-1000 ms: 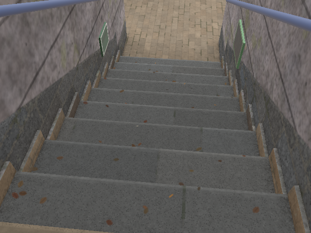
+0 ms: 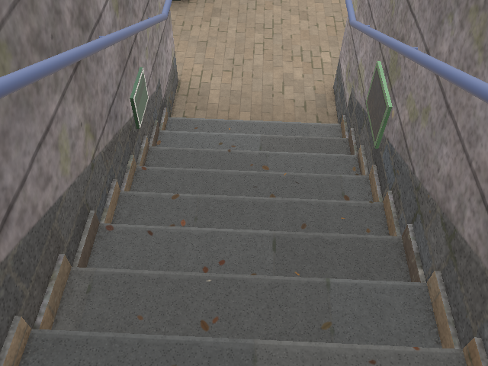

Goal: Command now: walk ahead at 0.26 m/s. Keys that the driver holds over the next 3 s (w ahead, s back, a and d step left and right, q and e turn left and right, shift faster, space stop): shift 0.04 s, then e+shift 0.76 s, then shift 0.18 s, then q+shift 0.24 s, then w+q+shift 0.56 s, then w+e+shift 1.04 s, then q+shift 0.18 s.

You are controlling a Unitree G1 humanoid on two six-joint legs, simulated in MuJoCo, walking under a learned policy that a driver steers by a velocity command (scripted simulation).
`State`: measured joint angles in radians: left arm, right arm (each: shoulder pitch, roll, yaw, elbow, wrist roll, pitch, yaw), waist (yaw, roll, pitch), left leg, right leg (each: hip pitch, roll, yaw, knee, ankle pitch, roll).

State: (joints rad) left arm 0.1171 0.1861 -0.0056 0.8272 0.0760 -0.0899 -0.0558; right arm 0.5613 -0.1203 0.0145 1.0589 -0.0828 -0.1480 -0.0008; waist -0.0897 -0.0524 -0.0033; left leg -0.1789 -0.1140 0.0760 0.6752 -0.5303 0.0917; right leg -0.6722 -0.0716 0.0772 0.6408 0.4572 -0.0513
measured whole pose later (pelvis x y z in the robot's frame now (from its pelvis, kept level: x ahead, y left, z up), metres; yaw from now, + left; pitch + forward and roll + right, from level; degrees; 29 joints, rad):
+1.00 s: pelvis +0.19 +0.07 -0.11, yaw -43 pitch +2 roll +1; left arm 0.21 0.24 0.01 0.66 0.08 0.00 -0.05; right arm 0.26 -0.30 -0.08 0.78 -0.04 -0.11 -0.01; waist -0.08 -0.04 0.00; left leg -0.14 0.01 0.34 0.32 -0.23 0.10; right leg -0.58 -0.10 0.01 0.88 -0.24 0.07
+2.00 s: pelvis +0.42 +0.09 -0.21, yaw -8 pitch +0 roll +0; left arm 0.02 0.23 0.03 0.77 0.02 0.00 -0.04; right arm 0.54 -0.26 -0.05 0.86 -0.02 -0.04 -0.02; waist -0.08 -0.04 0.00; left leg -0.12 -0.15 0.00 0.96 -0.83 0.14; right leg -0.60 0.02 -0.06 0.65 0.34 -0.06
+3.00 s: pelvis +1.12 -0.16 -0.61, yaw -52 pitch -1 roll -1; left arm 0.21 0.26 0.05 0.98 0.04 -0.04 -0.01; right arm 0.37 -0.20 -0.01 0.93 -0.04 -0.07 0.00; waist -0.04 -0.01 0.07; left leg -0.49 0.10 -0.10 1.44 -0.48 -0.02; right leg -0.30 0.11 -0.17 0.65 -0.34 -0.16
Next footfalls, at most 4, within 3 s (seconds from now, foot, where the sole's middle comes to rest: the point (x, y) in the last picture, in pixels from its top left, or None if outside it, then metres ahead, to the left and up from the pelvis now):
0.12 right None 0.23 -0.09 -0.90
0.52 left None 0.25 0.11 -0.90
1.14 right None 0.15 -0.11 -0.90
1.62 left None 0.28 0.16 -0.90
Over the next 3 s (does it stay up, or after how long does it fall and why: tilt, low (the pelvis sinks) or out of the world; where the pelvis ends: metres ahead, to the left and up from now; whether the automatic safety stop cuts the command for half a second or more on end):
stays up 1.12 -0.16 -0.61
